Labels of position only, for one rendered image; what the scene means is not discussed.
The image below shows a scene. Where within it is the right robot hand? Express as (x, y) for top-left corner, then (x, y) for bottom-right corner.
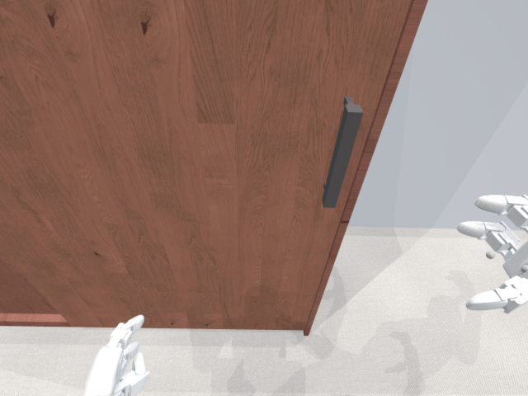
(457, 195), (528, 314)

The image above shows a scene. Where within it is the handle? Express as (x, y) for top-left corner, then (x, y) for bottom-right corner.
(322, 96), (363, 208)

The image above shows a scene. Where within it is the wardrobe door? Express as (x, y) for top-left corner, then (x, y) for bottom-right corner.
(0, 251), (60, 314)
(0, 0), (412, 330)

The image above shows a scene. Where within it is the left robot hand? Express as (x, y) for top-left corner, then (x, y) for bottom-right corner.
(82, 315), (149, 396)

